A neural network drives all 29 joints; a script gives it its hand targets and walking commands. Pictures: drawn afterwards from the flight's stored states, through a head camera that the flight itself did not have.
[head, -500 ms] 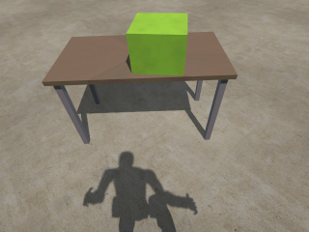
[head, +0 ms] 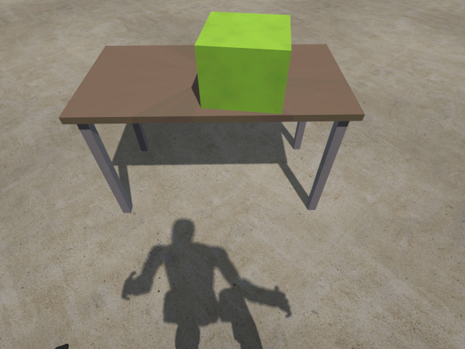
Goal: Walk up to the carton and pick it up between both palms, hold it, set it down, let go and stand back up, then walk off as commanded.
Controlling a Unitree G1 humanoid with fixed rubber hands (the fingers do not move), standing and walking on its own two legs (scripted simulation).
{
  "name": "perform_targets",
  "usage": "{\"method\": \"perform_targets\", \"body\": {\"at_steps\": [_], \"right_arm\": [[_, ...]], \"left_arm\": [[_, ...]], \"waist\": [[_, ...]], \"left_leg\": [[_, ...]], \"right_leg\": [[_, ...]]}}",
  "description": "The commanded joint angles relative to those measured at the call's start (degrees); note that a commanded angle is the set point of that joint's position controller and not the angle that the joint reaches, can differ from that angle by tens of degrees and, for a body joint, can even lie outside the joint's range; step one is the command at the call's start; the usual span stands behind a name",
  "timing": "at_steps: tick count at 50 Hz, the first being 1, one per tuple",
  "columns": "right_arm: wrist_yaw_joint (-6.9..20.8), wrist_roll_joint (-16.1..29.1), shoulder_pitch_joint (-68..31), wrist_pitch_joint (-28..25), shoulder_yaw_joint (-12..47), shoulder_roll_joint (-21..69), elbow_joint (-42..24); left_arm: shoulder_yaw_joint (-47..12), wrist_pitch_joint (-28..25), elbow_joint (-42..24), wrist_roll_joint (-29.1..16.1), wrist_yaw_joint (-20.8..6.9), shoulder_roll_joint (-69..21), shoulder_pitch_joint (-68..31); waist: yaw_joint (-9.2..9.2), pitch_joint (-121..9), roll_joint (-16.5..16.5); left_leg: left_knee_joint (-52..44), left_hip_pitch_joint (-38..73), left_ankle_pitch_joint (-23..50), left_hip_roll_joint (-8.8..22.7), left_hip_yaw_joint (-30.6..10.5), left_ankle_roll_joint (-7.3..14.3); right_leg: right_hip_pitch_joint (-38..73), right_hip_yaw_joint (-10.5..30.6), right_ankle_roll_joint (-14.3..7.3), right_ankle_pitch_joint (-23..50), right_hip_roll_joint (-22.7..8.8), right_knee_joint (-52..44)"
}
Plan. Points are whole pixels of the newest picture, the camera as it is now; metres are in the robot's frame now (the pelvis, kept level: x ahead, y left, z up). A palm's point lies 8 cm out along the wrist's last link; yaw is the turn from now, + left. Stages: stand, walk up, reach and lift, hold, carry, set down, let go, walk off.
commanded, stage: stand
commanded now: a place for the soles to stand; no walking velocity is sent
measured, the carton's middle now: (245, 61) +1.05 -0.02 -0.01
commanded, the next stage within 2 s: none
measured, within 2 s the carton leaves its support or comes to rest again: neither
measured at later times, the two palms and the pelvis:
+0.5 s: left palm out of the picture +0.11 +0.32 -0.08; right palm out of the picture +0.06 -0.33 -0.10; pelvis +0.00 +0.00 +0.00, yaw +0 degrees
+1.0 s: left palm out of the picture +0.12 +0.32 -0.08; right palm out of the picture +0.07 -0.33 -0.10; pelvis +0.02 +0.00 +0.00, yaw +0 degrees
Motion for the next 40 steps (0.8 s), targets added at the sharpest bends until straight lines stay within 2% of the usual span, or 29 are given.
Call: {"method": "perform_targets", "body": {"at_steps": [1,7,18,21,22,24,27,32,36,40], "right_arm": [[-0.6,0.2,-4.8,-0.5,-2.7,-8.5,-2.7],[-0.7,0.2,-6.1,-0.4,-2.7,-8.9,-2.8],[-0.3,0.2,-6.5,0.1,-2.9,-8.5,-2.3],[-0.3,0.3,-5.9,0.0,-2.9,-8.3,-1.9],[-0.5,0.4,-5.0,-0.4,-1.9,-9.1,-1.5],[-0.5,0.3,-5.5,-0.9,-2.1,-9.4,-1.7],[-0.4,0.4,-5.5,-1.0,-1.8,-8.8,-1.6],[-0.6,0.4,-5.2,-1.3,-1.7,-8.6,-1.4],[-0.9,0.5,-6.0,-1.3,-1.6,-9.1,-1.5],[-1.1,0.7,-6.2,-1.1,-1.5,-9.1,-1.2]], "left_arm": [[0.1,-1.1,-2.5,-0.8,1.2,10.9,-5.7],[-0.2,-0.9,-2.2,-1.0,1.3,10.4,-6.7],[0.2,-0.7,-1.8,-0.4,1.0,10.9,-8.3],[0.1,-0.7,-1.9,-0.4,1.0,10.9,-8.7],[-0.3,-0.9,-0.7,-1.0,0.6,10.6,-8.8],[-0.3,-1.0,-0.3,-0.8,0.4,10.8,-8.9],[-0.4,-1.3,0.0,-0.7,0.3,10.7,-9.8],[-0.3,-1.5,0.8,-0.8,0.2,11.1,-9.9],[-0.3,-1.5,1.7,-1.0,0.3,10.8,-9.3],[-0.4,-1.3,2.5,-1.0,0.4,10.8,-9.8]], "waist": [[0.15,-6.3,-2.7],[0.47,-7.3,-2.0],[0.07,-3.5,-2.5],[-0.26,-3.5,-2.7],[-0.01,-4.0,-1.6],[0.35,-2.5,-2.7],[0.02,-3.5,-2.6],[-0.14,-6.1,-2.6],[0.14,-7.9,-1.2],[0.32,-7.7,-2.0]], "left_leg": [[-9.2,-1.0,5.7,3.3,-2.9,3.0],[-10.1,-1.6,8.0,4.7,-4.3,3.5],[-11.7,-3.8,-3.5,3.4,-4.0,3.5],[-11.8,-3.1,-2.9,3.2,-3.7,3.4],[-12.9,-4.8,-7.4,4.5,-4.9,3.9],[-12.9,-6.0,-8.2,4.2,-5.2,4.0],[-12.2,-4.6,-5.5,3.9,-4.4,3.7],[-11.4,-2.3,1.1,4.2,-4.0,3.6],[-11.1,-1.6,5.7,4.9,-4.2,3.4],[-11.3,-1.6,7.1,4.7,-3.8,3.1]], "right_leg": [[6.6,7.3,-4.3,4.4,-7.2,-7.4],[8.0,5.3,-4.0,6.8,-6.0,-5.4],[4.4,7.7,-3.9,-7.2,-6.5,-10.1],[4.0,7.6,-3.9,-6.8,-6.6,-10.4],[4.7,8.1,-3.3,-12.7,-7.0,-10.8],[4.3,8.2,-3.0,-14.7,-6.8,-11.5],[4.4,8.4,-3.1,-13.4,-7.4,-11.9],[6.7,7.4,-3.2,-4.5,-7.3,-10.0],[9.0,6.1,-3.1,3.2,-7.1,-8.0],[9.7,5.9,-3.2,4.7,-7.3,-8.0]]}}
